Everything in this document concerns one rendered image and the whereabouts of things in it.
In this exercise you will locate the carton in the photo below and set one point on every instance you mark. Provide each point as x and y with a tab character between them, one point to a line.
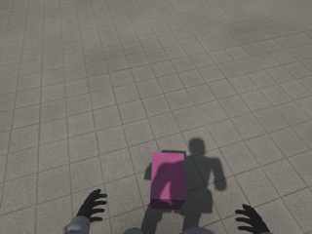
167	189

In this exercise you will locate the left robot hand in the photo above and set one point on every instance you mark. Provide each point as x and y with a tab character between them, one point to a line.
87	208

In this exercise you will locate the robot right shin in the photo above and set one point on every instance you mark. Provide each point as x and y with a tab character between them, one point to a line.
194	225

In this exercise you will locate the robot left forearm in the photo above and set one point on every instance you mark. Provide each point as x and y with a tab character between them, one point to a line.
77	225

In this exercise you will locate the right robot hand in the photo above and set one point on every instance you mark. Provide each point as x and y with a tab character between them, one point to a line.
255	220

